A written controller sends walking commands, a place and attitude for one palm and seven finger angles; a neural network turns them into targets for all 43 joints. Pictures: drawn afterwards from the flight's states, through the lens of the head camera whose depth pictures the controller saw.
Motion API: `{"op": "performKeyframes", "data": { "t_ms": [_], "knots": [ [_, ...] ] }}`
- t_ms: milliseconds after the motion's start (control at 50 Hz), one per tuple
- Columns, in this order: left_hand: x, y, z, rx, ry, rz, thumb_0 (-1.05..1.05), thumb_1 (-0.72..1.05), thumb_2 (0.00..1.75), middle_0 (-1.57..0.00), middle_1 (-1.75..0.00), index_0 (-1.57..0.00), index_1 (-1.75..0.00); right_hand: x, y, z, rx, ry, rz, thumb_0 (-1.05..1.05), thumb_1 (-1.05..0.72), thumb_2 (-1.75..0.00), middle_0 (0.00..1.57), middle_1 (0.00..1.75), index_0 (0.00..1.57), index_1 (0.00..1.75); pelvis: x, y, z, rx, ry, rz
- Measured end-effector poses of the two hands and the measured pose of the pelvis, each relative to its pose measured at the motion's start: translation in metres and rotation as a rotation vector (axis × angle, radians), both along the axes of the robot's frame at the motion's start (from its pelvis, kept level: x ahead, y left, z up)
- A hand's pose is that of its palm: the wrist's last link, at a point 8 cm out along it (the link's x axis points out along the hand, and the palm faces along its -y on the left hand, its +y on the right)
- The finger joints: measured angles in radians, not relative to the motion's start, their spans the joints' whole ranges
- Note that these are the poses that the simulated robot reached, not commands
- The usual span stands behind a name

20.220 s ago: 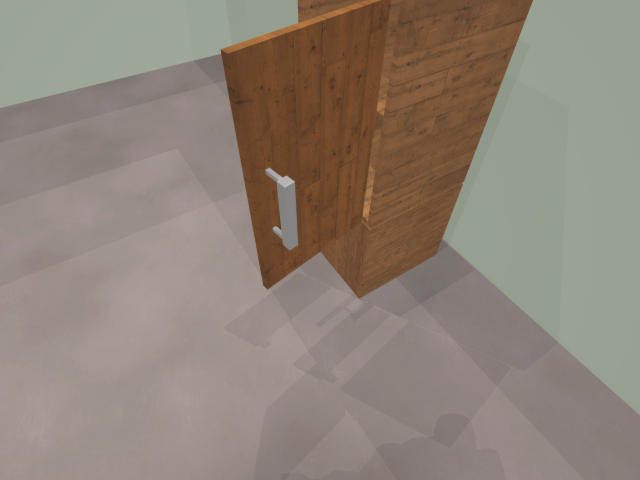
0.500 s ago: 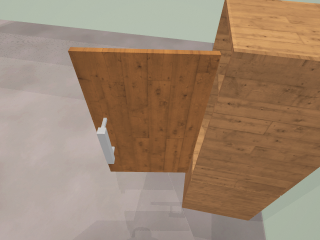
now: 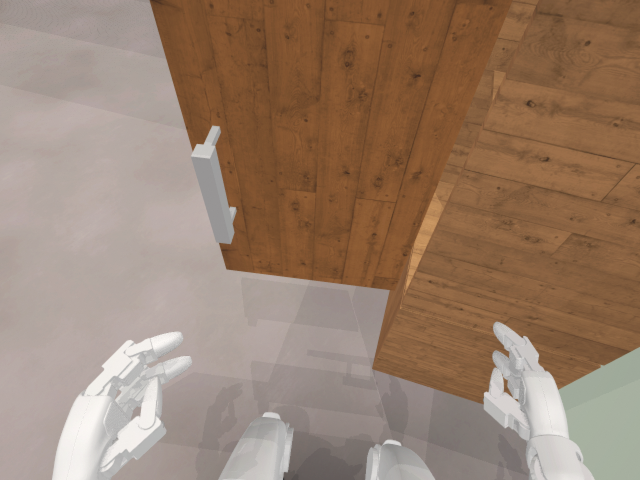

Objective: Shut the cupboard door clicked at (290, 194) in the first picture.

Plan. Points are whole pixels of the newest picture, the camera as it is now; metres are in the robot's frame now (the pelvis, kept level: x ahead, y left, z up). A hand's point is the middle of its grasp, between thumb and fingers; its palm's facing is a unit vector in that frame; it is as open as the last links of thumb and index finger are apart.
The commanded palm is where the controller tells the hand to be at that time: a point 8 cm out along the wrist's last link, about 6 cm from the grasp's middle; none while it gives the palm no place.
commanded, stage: raise the hand and make a fist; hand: left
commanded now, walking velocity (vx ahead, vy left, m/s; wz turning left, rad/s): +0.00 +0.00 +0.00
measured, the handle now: (220, 188) +0.48 +0.21 +0.05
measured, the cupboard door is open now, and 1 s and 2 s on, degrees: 100 100 100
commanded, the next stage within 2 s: bring the fist close to the handle in 1.44 s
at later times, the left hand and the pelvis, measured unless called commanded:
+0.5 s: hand (176, 371) +0.22 +0.19 +0.05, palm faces -0.01 -1.00 -0.03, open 3.6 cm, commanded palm +0.19 +0.24 +0.05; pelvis +0.01 +0.00 +0.00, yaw -1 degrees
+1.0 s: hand (168, 353) +0.23 +0.20 +0.06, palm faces -0.01 -1.00 -0.04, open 3.1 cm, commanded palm +0.21 +0.25 +0.06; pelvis +0.01 +0.02 +0.01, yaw -1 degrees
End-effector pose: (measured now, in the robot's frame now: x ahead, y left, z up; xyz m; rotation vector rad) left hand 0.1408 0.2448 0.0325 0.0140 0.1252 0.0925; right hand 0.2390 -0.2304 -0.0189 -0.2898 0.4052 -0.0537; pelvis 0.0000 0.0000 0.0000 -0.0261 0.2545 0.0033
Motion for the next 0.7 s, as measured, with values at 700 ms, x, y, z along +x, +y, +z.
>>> {"op": "performKeyframes", "data": {
  "t_ms": [700],
  "knots": [
    [0.058,0.003,0.024,0.012,-0.095,-0.094,0.02,0.9,0.9,-1.11,-1.29,-1.1,-1.29,-0.047,0.003,-0.041,0.023,0.23,-0.13,0.01,-0.91,-0.9,0.2,0.3,0.2,0.3,0.01,0.012,0.001,-0.021,0.052,-0.012]
  ]
}}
